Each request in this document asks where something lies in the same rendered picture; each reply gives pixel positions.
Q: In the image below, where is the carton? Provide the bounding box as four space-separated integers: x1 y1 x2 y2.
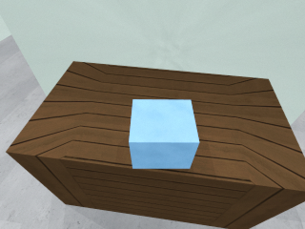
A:
129 99 200 169

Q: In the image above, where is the pedestal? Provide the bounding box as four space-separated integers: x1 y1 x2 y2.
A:
6 61 305 229

